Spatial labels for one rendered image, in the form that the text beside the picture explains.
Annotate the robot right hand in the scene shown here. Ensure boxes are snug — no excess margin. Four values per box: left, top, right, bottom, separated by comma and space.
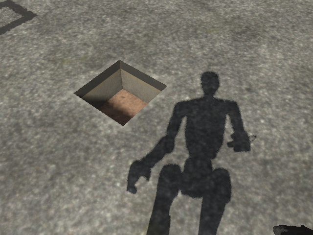
273, 225, 313, 235

